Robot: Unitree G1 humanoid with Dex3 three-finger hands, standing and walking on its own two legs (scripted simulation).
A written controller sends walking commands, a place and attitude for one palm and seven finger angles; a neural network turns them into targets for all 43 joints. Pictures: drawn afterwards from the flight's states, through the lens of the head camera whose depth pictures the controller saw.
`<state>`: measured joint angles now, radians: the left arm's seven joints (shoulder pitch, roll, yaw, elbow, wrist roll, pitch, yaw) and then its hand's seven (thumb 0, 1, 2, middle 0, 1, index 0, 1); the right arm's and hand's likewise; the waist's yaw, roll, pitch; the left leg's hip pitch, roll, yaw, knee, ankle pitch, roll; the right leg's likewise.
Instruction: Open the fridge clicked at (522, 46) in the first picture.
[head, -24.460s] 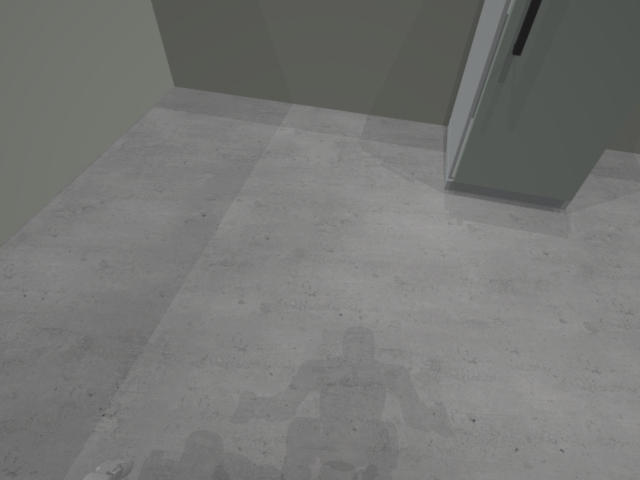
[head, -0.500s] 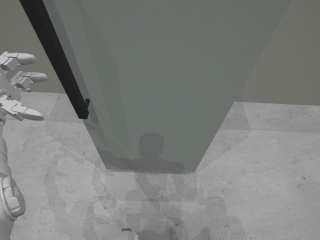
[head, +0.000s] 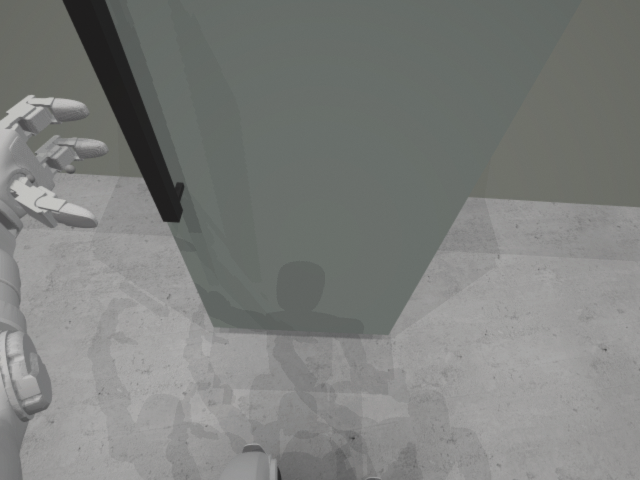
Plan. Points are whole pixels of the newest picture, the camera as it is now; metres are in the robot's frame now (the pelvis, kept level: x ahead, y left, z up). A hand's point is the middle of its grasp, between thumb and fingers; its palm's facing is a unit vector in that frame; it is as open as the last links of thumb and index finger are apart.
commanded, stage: move the hooked fingers beside the handle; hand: left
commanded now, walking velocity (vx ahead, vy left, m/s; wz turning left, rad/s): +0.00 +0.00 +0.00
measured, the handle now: (120, 57) +0.52 +0.23 +0.22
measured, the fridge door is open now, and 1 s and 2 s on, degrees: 0 0 0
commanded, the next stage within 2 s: feel for the door with the fingertips in 0.02 s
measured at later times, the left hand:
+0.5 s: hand (103, 165) +0.45 +0.26 +0.13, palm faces -0.03 -1.00 +0.01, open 14.0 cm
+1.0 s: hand (113, 143) +0.48 +0.25 +0.14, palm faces -0.02 -1.00 +0.01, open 13.8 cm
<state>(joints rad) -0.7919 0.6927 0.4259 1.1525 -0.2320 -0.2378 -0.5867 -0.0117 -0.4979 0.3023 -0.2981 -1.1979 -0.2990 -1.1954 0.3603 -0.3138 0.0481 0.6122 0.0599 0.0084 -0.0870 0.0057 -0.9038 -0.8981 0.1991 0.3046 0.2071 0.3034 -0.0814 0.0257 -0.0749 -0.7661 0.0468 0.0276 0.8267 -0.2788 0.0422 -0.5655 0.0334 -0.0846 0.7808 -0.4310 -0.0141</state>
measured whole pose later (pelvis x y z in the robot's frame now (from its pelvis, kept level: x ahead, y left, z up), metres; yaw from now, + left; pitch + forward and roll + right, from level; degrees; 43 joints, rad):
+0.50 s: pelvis +0.01 +0.00 +0.00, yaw -1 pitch +12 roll -3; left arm -0.72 0.59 0.41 1.03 -0.23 -0.25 -0.49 -0.01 -0.50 0.30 -0.30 -1.20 -0.30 -1.20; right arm 0.36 -0.29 0.04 0.61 0.06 0.01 -0.07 0.01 -0.90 -0.90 0.20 0.30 0.21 0.30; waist -0.08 0.02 -0.08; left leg -0.73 0.05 0.04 0.82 -0.30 0.04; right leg -0.53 0.03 -0.07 0.77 -0.44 -0.01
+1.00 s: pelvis +0.02 -0.01 +0.00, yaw -1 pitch +14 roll -3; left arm -0.83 0.66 0.42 1.15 -0.21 -0.25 -0.50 -0.01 -0.50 0.30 -0.31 -1.21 -0.32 -1.22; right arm 0.39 -0.30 0.04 0.65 0.06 0.04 -0.07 0.01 -0.90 -0.90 0.20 0.30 0.21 0.30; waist -0.10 0.02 -0.08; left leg -0.76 0.06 0.03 0.82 -0.31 0.03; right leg -0.56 0.04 -0.07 0.77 -0.45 -0.03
